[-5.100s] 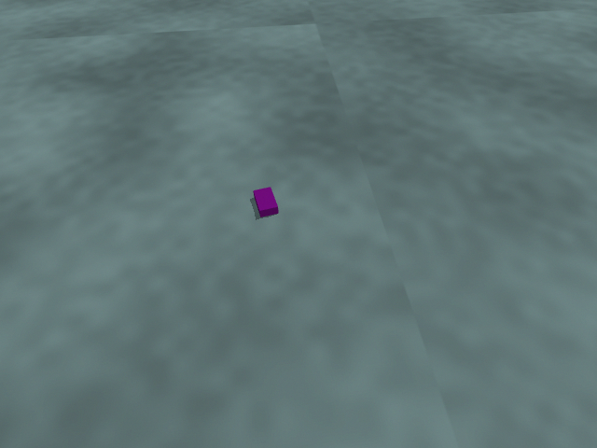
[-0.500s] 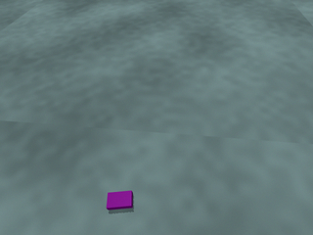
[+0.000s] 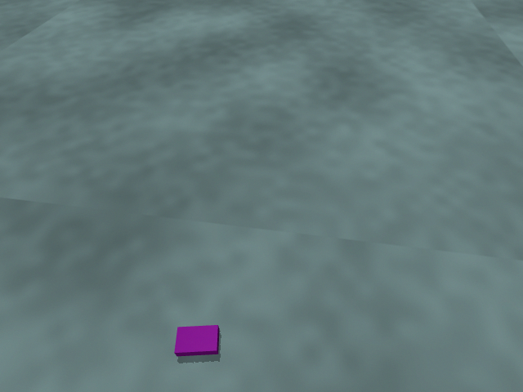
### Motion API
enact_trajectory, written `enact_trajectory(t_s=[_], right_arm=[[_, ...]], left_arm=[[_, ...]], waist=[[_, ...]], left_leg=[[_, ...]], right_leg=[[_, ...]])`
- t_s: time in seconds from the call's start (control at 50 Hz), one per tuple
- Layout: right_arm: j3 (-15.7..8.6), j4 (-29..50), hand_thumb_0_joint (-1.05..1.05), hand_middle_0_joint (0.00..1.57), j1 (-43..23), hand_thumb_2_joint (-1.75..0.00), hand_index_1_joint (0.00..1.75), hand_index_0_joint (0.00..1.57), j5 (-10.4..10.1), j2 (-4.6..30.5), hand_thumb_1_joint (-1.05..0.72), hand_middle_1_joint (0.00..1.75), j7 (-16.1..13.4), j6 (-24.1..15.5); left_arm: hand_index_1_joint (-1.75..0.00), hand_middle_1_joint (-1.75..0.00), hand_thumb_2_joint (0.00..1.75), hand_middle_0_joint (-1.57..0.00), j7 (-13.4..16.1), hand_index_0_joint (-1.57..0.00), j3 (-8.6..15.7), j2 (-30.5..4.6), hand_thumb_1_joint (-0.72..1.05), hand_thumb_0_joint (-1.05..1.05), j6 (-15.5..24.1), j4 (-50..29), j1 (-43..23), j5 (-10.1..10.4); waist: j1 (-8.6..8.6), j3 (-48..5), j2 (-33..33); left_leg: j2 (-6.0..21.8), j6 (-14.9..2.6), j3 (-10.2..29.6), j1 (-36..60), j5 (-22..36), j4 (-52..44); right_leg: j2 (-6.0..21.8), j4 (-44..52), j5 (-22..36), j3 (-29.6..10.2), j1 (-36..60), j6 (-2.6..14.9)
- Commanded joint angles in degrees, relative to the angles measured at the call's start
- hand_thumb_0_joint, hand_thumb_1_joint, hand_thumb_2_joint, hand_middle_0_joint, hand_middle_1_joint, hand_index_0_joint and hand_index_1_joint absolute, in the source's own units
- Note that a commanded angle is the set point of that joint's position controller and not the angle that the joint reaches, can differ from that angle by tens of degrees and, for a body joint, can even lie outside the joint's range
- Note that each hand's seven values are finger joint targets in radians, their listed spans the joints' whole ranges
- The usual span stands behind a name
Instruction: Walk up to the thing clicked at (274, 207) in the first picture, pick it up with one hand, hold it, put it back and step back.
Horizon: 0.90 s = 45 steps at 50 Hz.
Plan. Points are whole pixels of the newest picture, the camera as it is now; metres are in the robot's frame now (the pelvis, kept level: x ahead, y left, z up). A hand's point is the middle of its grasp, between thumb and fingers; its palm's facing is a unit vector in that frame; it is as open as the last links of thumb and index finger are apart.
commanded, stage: walk up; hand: left
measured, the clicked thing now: (197, 340) +0.43 +0.28 -0.76
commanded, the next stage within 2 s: stand in 0.44 s
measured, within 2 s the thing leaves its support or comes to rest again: neither
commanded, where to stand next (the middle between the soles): +0.07 +0.00 m, yaw +2 degrees
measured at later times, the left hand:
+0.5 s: hand out of the picture +0.09 +0.26 -0.16, palm faces +0.01 -0.95 -0.33, open 7.4 cm
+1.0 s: hand out of the picture +0.09 +0.26 -0.15, palm faces +0.01 -0.94 -0.35, open 7.4 cm
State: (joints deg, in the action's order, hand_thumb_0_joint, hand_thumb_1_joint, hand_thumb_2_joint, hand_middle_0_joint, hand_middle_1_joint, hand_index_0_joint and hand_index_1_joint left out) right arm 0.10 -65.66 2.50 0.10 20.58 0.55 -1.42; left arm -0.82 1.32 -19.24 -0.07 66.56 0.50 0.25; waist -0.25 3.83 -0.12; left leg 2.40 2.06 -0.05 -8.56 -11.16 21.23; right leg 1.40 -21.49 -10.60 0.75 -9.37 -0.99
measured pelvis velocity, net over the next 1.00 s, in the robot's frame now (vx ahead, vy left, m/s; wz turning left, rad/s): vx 0.02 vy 0.00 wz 0.02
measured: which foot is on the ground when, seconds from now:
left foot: down 0.00-1.00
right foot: down 0.00-1.00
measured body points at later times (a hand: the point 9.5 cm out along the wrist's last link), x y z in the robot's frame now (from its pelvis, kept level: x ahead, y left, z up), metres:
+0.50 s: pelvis +0.01 +0.01 +0.00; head +0.03 +0.01 +0.45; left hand +0.09 +0.31 -0.13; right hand +0.10 -0.29 -0.13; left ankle +0.00 +0.14 -0.75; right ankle +0.01 -0.13 -0.75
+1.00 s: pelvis +0.02 +0.00 +0.00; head +0.03 -0.01 +0.45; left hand +0.09 +0.30 -0.13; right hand +0.11 -0.30 -0.13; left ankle +0.00 +0.14 -0.75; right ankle +0.01 -0.13 -0.75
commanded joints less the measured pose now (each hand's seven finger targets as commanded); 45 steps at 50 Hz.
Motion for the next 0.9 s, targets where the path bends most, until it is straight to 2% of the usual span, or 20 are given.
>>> enact_trajectory(t_s=[0.0,0.08,0.3,0.4,0.42,0.48,0.56,0.58,0.68,0.88], right_arm=[[-2.2,3.4,0.00,0.20,-2.4,-0.90,0.30,0.20,0.0,12.3,-0.90,0.30,-0.9,-1.0],[-2.3,3.7,0.00,0.20,-2.6,-0.90,0.30,0.20,-0.1,12.0,-0.90,0.30,-0.9,-1.0],[-2.6,3.5,0.00,0.20,-2.0,-0.90,0.30,0.20,-0.1,11.7,-0.90,0.30,-0.9,-0.8],[-2.5,3.2,0.00,0.20,-1.5,-0.90,0.30,0.20,0.0,11.7,-0.90,0.30,-0.9,-0.6],[-2.6,3.2,0.00,0.20,-1.5,-0.90,0.30,0.20,0.8,11.8,-0.90,0.30,-0.9,-0.5],[-2.6,3.4,0.00,0.20,-1.7,-0.90,0.30,0.20,0.8,11.7,-0.90,0.30,-0.8,-0.4],[-2.6,3.4,0.00,0.20,-0.6,-0.90,0.30,0.20,0.7,11.7,-0.90,0.30,-0.8,-0.6],[-2.5,3.4,0.00,0.20,-1.2,-0.90,0.30,0.20,0.6,11.6,-0.90,0.30,-0.7,-0.7],[-2.6,3.7,0.00,0.20,-1.3,-0.90,0.30,0.20,0.7,12.0,-0.90,0.30,-0.8,-0.7],[-2.3,3.6,0.00,0.20,-0.5,-0.90,0.30,0.20,0.5,12.1,-0.90,0.30,-0.8,-0.2]], left_arm=[[-0.30,-0.30,0.90,-0.20,0.5,-0.20,2.1,-12.2,0.90,0.00,1.0,-3.4,-3.3,-0.2],[-0.30,-0.30,0.90,-0.20,0.5,-0.20,2.1,-12.2,0.90,0.00,1.1,-3.2,-2.5,-0.4],[-0.30,-0.30,0.90,-0.20,0.7,-0.20,2.0,-12.1,0.90,0.00,1.1,-2.9,-1.2,-0.4],[-0.30,-0.30,0.90,-0.20,0.7,-0.20,2.1,-12.1,0.90,0.00,1.1,-3.1,-1.2,-0.5],[-0.30,-0.30,0.90,-0.20,0.8,-0.20,1.8,-12.2,0.90,0.00,1.2,-3.0,0.2,-0.7],[-0.30,-0.30,0.90,-0.20,0.9,-0.20,1.8,-12.5,0.90,0.00,1.5,-3.1,0.1,-0.9],[-0.30,-0.30,0.90,-0.20,1.0,-0.20,1.8,-12.7,0.90,0.00,1.9,-3.5,0.5,-0.8],[-0.30,-0.30,0.90,-0.20,1.0,-0.20,1.7,-12.6,0.90,0.00,1.9,-3.4,1.3,-0.6],[-0.30,-0.30,0.90,-0.20,1.0,-0.20,1.7,-12.7,0.90,0.00,1.8,-3.8,1.3,-0.7],[-0.30,-0.30,0.90,-0.20,1.2,-0.20,1.4,-12.8,0.90,0.00,1.9,-3.8,1.4,-0.5]], waist=[[0.16,-6.6,0.8],[0.11,-8.0,0.0],[0.21,-7.2,0.1],[0.45,-6.7,0.3],[0.17,-7.2,1.6],[0.25,-6.6,0.2],[0.66,-7.1,0.5],[0.23,-6.7,0.7],[0.26,-7.4,0.3],[0.49,-6.5,-0.1]], left_leg=[[5.4,-2.54,4.0,-0.5,7.2,-4.3],[5.5,-2.79,3.9,0.9,8.6,-4.1],[5.3,-2.68,4.3,1.3,9.9,-4.7],[4.8,-2.52,4.6,0.1,8.3,-5.0],[5.1,-2.26,4.9,0.2,5.1,-6.3],[5.0,-2.39,5.2,-0.2,4.3,-6.2],[5.0,-2.34,4.7,0.8,9.4,-5.3],[5.0,-2.14,4.9,2.2,9.9,-5.2],[5.4,-2.23,4.7,2.7,12.4,-5.0],[5.0,-2.05,4.6,2.1,10.6,-5.1]], right_leg=[[5.8,3.4,6.6,-4.9,3.6,1.52],[6.0,3.7,7.9,-4.7,4.4,1.47],[5.9,3.9,8.2,-4.0,4.7,1.12],[5.9,4.3,7.2,-3.9,4.8,1.12],[6.0,4.4,5.0,-4.2,4.8,1.34],[6.2,4.7,4.2,-4.0,4.6,1.37],[6.7,4.5,9.1,-4.2,5.3,1.49],[6.6,4.5,8.9,-4.1,4.2,1.47],[6.7,4.0,10.9,-3.9,5.1,1.66],[6.7,5.2,10.1,-3.8,5.4,1.37]])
